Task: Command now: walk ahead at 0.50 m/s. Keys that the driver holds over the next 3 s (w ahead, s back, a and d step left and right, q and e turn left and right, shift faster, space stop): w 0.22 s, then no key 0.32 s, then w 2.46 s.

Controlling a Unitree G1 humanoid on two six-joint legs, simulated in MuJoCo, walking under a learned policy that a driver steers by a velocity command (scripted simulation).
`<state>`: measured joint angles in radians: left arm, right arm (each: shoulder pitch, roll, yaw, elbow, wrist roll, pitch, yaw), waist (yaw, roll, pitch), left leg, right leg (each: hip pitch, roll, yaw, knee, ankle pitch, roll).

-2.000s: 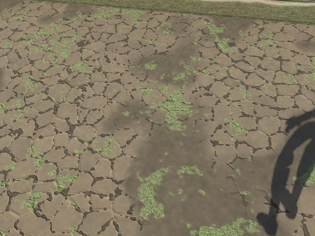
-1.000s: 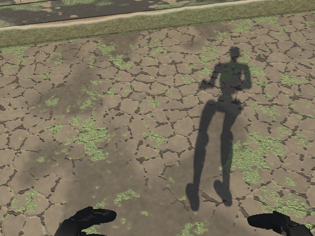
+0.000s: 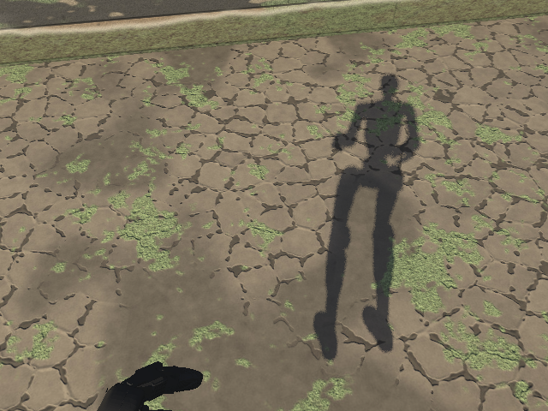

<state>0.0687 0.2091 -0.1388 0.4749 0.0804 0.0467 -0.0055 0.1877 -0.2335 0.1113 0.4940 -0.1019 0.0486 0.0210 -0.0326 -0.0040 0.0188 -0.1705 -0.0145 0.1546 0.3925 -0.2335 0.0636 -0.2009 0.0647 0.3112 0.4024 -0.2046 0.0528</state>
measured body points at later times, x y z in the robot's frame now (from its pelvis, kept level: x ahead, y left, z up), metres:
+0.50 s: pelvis +0.00 +0.00 +0.01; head +0.00 +0.01 +0.46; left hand +0.19 +0.19 -0.08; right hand +0.11 -0.23 -0.10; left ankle -0.01 +0.07 -0.74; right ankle +0.02 -0.16 -0.74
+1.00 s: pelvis +0.01 -0.01 +0.01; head +0.02 -0.01 +0.46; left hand +0.23 +0.17 -0.06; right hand +0.15 -0.23 -0.10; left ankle -0.01 +0.07 -0.74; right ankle +0.02 -0.16 -0.74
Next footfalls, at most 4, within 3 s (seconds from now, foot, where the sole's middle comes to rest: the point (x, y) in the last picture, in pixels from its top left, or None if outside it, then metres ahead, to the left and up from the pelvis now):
none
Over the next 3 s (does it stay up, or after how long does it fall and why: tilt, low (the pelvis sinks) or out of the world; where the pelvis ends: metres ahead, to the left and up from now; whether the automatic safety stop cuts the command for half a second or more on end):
stays up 0.00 -0.04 0.01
